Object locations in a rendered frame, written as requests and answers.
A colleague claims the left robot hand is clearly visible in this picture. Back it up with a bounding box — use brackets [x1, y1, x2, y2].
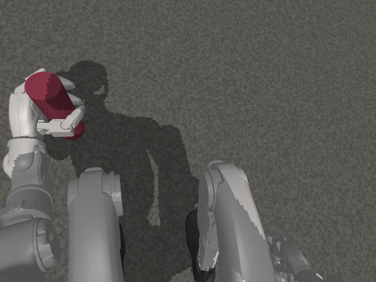
[9, 68, 86, 141]

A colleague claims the can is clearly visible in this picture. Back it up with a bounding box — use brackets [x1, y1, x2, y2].
[25, 72, 85, 140]

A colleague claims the right robot foot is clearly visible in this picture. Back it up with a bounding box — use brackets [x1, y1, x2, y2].
[185, 210, 216, 282]

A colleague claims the right robot arm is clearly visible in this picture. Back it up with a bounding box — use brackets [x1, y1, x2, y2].
[294, 269, 326, 282]

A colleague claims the right robot hand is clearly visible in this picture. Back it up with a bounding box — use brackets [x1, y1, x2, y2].
[264, 231, 312, 282]

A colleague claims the left robot arm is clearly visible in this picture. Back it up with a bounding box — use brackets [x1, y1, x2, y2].
[0, 137, 61, 282]

